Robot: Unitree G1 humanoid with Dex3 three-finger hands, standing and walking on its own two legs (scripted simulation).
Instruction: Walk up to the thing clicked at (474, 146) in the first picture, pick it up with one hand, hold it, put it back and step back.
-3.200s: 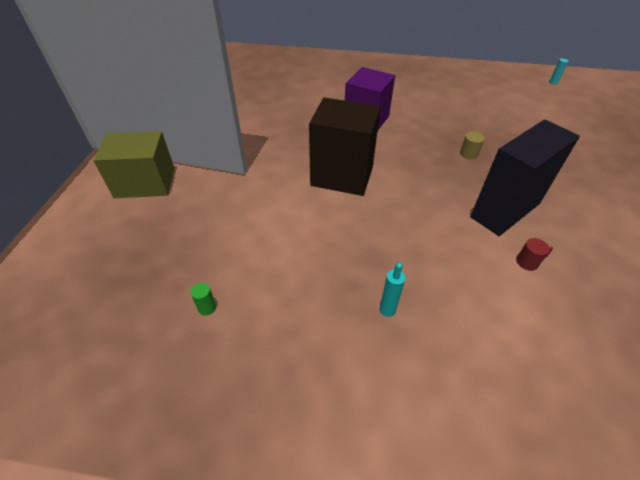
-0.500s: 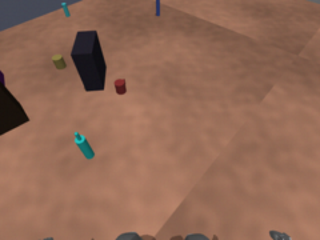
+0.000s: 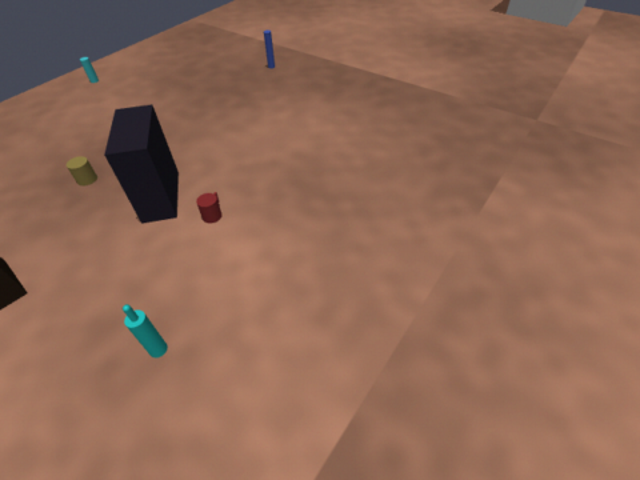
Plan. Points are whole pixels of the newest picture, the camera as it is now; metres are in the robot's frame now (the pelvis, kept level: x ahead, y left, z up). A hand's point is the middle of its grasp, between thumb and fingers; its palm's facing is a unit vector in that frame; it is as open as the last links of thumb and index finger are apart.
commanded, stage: walk up
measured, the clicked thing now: (82, 169) +1.58 +1.19 -0.70
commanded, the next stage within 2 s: stand in 0.36 s
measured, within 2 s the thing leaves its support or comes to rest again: neither
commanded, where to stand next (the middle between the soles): +0.08 +0.03 m, yaw +1 degrees
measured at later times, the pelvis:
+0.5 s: pelvis +0.01 +0.01 +0.02, yaw -1 degrees
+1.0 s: pelvis +0.01 +0.01 +0.02, yaw +0 degrees
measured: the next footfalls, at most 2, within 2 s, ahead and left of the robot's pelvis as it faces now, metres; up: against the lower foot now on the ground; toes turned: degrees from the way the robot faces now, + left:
none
